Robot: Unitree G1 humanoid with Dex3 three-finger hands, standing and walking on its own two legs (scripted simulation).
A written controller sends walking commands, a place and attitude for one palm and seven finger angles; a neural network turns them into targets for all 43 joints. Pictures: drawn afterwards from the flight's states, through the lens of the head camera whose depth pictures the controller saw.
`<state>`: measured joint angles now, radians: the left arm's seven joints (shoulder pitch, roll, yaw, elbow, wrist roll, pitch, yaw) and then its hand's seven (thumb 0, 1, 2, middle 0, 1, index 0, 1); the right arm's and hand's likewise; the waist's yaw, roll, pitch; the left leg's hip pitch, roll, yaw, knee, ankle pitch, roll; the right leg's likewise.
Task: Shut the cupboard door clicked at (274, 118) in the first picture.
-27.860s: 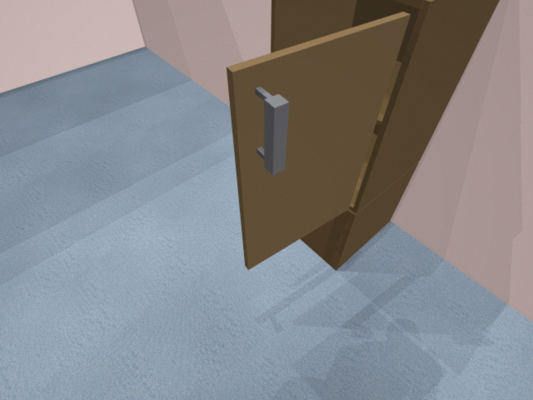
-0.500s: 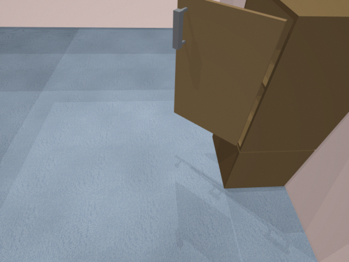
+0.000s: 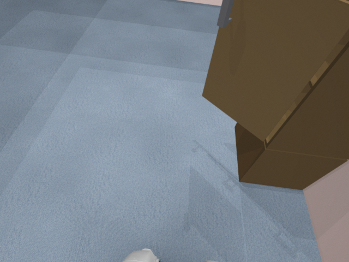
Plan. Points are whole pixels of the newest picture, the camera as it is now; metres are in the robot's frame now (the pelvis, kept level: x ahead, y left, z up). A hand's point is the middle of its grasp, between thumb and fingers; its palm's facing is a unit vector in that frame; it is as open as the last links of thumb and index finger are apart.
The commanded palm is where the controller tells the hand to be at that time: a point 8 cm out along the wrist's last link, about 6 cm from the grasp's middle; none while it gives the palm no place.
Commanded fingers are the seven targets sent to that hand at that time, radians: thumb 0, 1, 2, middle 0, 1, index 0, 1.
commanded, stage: walk to a spot facing it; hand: left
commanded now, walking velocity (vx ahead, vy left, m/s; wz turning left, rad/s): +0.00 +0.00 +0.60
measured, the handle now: (230, 3) +0.88 -0.16 +0.16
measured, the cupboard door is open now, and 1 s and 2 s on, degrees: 50 50 50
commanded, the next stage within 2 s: turn to face it in 1.68 s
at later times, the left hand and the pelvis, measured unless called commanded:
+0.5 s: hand out of the picture -0.02 +0.18 -0.14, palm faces +0.29 -0.89 -0.34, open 7.3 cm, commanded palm none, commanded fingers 0.00 0.90 0.90 -0.20 -0.30 -0.20 -0.30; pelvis -0.02 -0.07 +0.02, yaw +19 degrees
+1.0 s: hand out of the picture -0.11 +0.15 -0.17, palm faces +0.65 -0.73 -0.21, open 7.4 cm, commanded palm none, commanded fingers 0.00 0.90 0.90 -0.20 -0.30 -0.20 -0.30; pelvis +0.01 -0.01 +0.01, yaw +38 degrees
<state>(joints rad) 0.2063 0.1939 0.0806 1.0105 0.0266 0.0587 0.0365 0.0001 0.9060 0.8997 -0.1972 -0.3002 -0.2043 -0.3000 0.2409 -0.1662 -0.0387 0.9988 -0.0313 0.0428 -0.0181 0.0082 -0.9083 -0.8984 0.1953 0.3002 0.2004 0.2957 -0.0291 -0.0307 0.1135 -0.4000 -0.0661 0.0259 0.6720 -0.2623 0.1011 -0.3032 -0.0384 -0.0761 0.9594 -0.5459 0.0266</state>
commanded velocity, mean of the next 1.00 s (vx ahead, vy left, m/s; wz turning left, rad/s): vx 0.11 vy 0.00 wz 0.58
